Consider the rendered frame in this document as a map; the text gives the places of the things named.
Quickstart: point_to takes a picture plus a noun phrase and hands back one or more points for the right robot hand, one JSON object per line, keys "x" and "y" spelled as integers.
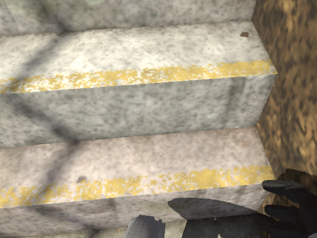
{"x": 293, "y": 222}

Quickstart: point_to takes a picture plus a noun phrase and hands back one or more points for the robot left thigh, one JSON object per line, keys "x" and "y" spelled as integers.
{"x": 145, "y": 226}

